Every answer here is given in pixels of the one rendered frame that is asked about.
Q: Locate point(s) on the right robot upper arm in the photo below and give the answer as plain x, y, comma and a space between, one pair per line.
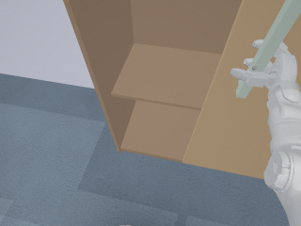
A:
283, 175

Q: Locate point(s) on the right robot forearm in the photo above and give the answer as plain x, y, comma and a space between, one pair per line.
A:
284, 120

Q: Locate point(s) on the robot right hand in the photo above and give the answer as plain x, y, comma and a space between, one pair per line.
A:
283, 69

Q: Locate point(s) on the handle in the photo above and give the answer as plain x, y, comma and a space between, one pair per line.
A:
284, 21

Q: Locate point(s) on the wardrobe door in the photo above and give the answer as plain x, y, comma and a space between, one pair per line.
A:
232, 133

